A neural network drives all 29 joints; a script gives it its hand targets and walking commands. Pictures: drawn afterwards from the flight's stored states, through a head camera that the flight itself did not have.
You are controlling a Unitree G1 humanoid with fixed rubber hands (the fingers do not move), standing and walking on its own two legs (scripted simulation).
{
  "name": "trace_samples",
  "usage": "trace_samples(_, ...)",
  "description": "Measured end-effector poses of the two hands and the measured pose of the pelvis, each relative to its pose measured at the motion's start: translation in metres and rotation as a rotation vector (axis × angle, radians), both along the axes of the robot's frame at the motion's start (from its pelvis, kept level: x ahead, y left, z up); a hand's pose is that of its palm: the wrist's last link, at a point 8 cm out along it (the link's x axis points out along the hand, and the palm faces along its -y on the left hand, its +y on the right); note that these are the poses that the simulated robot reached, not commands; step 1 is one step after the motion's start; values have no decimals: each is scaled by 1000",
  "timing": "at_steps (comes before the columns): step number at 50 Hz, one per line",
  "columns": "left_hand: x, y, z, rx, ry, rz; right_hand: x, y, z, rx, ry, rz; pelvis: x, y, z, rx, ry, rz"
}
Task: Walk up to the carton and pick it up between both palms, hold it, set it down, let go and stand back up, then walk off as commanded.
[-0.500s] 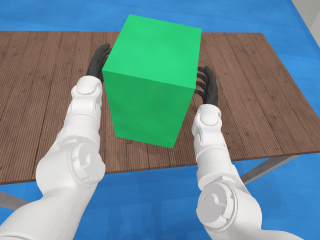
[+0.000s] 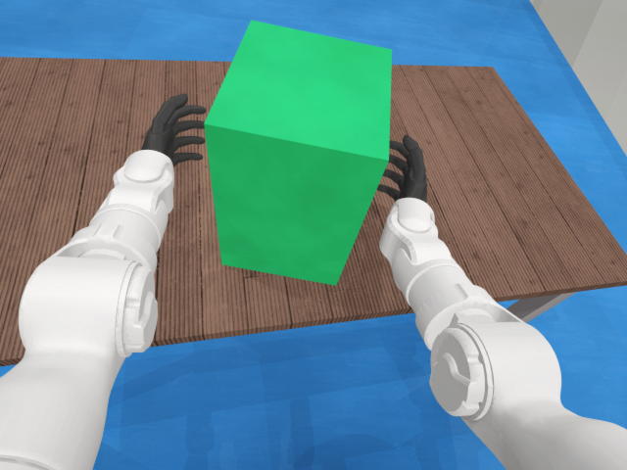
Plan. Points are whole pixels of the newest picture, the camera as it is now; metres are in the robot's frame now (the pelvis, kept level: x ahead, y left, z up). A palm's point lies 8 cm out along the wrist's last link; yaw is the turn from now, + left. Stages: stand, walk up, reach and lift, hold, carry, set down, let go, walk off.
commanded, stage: set down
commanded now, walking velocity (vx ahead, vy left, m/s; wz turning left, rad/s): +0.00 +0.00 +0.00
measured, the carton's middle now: (298, 167) +0.51 -0.01 +0.06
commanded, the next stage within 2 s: none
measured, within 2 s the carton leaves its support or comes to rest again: neither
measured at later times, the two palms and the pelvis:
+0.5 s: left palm (154, 213) +0.42 +0.17 +0.08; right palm (425, 246) +0.36 -0.15 +0.08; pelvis -0.05 +0.00 -0.01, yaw +0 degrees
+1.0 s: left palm (109, 256) +0.38 +0.22 +0.05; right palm (400, 292) +0.32 -0.12 +0.05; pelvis -0.03 +0.01 +0.00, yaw +2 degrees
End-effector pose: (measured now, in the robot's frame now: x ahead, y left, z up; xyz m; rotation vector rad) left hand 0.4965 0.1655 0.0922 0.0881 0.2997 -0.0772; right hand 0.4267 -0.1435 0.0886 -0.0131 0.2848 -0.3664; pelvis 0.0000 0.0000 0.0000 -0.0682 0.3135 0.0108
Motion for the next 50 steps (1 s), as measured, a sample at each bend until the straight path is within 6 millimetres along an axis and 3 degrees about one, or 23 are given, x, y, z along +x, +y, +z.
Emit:
trace_samples(9, -29, 24, -9, 36, 39, 23, -24, -4, -18, 74, 17, -13, -25, 6, -6, -11, -2, 19)
trace_samples(21, -65, 0, -14, 16, -2, -52, -55, -9, -4, 34, -43, 0, -47, 1, -10, -1, -40, 12)
trace_samples(26, -80, 5, -14, 13, -1, -23, -69, -5, -7, 56, -20, 4, -51, -3, -10, 5, -74, 7)
trace_samples(33, -88, 27, -4, 28, -30, 7, -74, 21, -1, 65, -53, 50, -52, -6, -9, 7, -121, 19)
trace_samples(38, -97, 41, -16, 48, 18, 14, -82, 30, -15, 91, -32, 21, -48, -4, -9, 1, -147, 33)
trace_samples(45, -109, 43, -35, 27, 12, -18, -95, 29, -33, 79, -45, 12, -40, 3, -5, -7, -178, 40)
trace_samples(50, -120, 51, -38, 19, -7, -18, -111, 27, -40, 92, -74, 2, -35, 7, -2, -8, -200, 37)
